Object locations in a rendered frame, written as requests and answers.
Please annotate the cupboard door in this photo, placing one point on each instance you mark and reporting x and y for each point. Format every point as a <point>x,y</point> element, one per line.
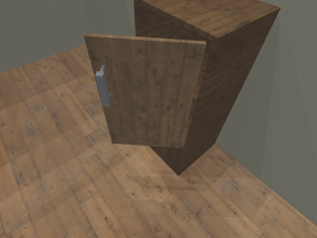
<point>152,83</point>

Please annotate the handle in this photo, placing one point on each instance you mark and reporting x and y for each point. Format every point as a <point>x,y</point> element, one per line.
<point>103,87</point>

